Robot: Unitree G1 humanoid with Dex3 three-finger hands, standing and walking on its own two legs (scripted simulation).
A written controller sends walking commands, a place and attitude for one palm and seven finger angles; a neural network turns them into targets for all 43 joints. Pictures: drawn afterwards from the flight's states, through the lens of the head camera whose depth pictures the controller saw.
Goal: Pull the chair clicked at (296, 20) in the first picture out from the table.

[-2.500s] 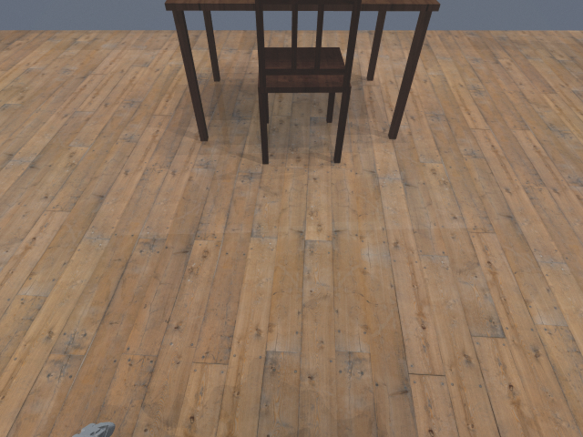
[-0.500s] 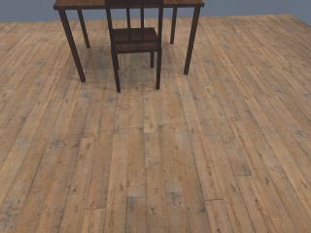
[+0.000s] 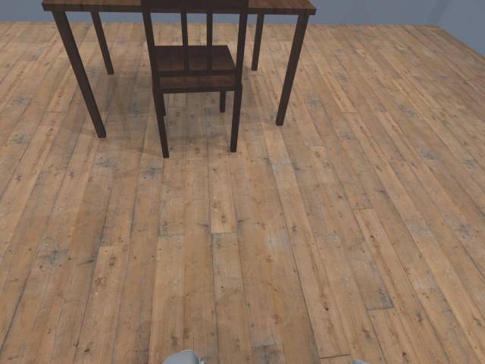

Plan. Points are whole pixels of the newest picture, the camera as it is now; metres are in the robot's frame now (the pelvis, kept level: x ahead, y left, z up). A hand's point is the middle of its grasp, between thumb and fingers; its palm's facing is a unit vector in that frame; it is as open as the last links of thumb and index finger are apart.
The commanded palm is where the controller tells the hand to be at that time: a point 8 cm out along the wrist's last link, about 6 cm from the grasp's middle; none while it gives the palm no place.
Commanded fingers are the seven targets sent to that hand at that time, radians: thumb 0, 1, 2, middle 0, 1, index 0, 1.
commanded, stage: walk to a spot facing it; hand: left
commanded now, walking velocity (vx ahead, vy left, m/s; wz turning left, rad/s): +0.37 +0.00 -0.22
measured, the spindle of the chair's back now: (185, 41) +1.28 +0.33 -0.09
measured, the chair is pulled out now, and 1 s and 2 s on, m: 0.00 0.00 0.00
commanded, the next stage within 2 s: turn to face it in 1.18 s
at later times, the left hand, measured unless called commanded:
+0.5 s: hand (191, 260) +0.35 +0.13 -0.15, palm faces -0.19 -0.97 -0.15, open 7.4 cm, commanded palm none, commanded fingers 0.00 0.90 0.90 -0.20 -0.30 -0.20 -0.30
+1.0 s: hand (191, 243) +0.40 +0.14 -0.17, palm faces -0.03 -0.99 -0.12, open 7.3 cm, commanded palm none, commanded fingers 0.00 0.90 0.90 -0.20 -0.30 -0.20 -0.30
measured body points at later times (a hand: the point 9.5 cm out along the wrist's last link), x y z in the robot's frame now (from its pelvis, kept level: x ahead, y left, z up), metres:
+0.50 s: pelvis +0.21 -0.02 +0.02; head +0.24 -0.03 +0.46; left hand +0.36 +0.18 -0.13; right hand +0.05 -0.18 -0.13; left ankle +0.09 +0.09 -0.71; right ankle +0.31 -0.14 -0.70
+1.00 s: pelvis +0.44 -0.03 +0.01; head +0.46 +0.00 +0.46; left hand +0.41 +0.20 -0.16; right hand +0.53 -0.29 -0.11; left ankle +0.55 +0.06 -0.72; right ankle +0.32 -0.14 -0.71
